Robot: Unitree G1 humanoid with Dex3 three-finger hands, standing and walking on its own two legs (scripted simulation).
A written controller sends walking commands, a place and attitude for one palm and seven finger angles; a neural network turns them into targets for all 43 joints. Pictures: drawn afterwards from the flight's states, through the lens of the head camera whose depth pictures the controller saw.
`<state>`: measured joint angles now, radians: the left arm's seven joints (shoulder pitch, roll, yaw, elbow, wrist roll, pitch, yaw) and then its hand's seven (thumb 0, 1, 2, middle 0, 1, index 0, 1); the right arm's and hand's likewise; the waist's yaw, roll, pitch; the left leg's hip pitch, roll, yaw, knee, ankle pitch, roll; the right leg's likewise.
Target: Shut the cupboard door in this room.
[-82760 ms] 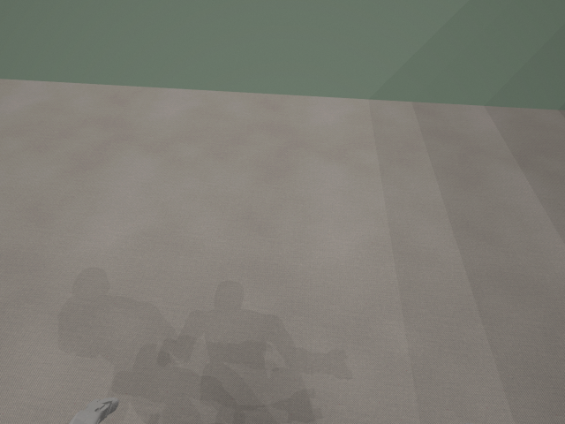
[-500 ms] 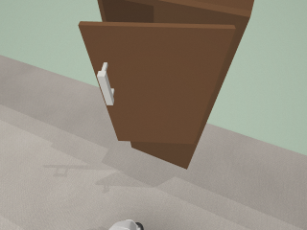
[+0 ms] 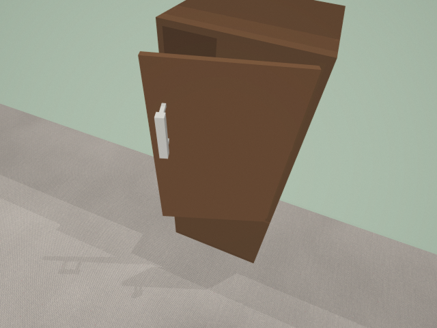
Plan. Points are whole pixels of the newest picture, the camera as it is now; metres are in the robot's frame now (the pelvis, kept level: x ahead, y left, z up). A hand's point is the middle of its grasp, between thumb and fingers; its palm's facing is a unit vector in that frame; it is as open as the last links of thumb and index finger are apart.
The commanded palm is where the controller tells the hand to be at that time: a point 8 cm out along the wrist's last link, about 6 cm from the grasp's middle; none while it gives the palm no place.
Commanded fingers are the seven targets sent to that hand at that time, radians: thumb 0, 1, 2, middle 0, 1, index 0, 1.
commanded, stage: come to a stop and stand still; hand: left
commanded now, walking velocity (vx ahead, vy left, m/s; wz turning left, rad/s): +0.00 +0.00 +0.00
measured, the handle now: (163, 131) +0.52 +0.17 +0.06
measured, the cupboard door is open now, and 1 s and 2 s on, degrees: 20 20 20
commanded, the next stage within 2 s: look again from close up in 0.66 s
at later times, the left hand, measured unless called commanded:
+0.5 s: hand out of the picture -0.06 +0.22 -0.17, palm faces +0.03 -0.99 -0.17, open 7.4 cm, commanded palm none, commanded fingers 0.00 0.90 0.90 -0.20 -0.30 -0.20 -0.30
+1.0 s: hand out of the picture -0.09 +0.20 -0.17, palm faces +0.06 -0.99 -0.16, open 7.4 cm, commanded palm none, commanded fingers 0.00 0.90 0.90 -0.20 -0.30 -0.20 -0.30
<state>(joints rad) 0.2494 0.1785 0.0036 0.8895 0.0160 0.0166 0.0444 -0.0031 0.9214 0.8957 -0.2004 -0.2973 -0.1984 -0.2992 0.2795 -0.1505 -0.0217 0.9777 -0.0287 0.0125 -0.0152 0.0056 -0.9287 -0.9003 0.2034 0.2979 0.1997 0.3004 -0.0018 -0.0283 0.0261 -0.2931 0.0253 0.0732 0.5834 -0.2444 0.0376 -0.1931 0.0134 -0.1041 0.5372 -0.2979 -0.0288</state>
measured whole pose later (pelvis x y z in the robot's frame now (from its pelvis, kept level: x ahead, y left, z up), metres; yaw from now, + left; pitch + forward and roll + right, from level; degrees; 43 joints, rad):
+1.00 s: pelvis -0.03 +0.06 +0.01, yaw +0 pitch -2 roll -1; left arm 0.44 0.11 0.00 1.10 0.04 0.01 0.05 0.00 0.91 0.90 -0.20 -0.30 -0.19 -0.30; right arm 0.29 -0.14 -0.04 1.11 -0.01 0.02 -0.02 0.00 -0.91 -0.90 0.20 0.30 0.20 0.30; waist 0.01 0.00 0.00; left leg -0.25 -0.07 0.12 0.37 -0.10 0.10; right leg -0.21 -0.05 -0.02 0.45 -0.21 0.03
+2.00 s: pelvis +0.02 +0.04 +0.00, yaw -2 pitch +1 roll -1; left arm 0.42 0.10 0.03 1.10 0.04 0.01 0.01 0.00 0.91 0.90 -0.20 -0.30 -0.19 -0.30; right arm 0.30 -0.11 -0.04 1.08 -0.04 -0.04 -0.04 0.01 -0.93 -0.90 0.20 0.30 0.20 0.30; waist 0.02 -0.06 0.00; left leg -0.26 0.04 0.14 0.58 -0.34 0.05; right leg -0.29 0.00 -0.06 0.76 -0.44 -0.02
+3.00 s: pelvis +0.08 +0.04 +0.01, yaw +2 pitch +0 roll -2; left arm 0.24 0.24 0.07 1.00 0.03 0.08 0.04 0.00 0.91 0.90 -0.20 -0.30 -0.19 -0.30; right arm 0.14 -0.14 -0.03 0.96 -0.03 0.02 -0.02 0.00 -0.91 -0.90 0.20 0.30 0.20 0.30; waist 0.05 -0.06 0.07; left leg -0.24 -0.02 0.07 0.52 -0.28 0.09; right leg -0.43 -0.04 0.01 0.94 -0.41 0.03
